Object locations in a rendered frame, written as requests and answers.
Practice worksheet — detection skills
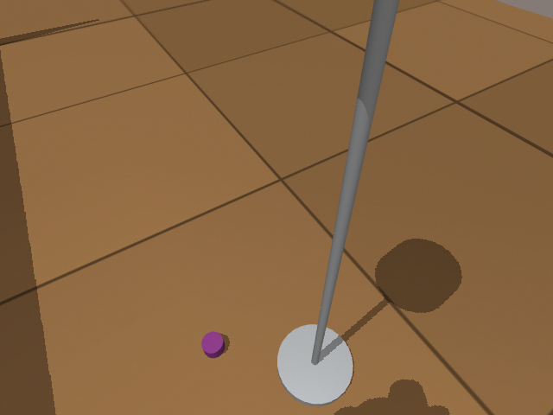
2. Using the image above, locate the floor lamp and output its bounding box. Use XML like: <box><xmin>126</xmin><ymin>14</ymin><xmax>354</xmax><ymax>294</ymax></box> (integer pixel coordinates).
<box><xmin>277</xmin><ymin>0</ymin><xmax>399</xmax><ymax>406</ymax></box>

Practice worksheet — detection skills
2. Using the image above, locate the tin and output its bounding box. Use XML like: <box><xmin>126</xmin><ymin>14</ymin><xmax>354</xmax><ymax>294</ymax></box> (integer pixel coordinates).
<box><xmin>201</xmin><ymin>332</ymin><xmax>225</xmax><ymax>358</ymax></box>

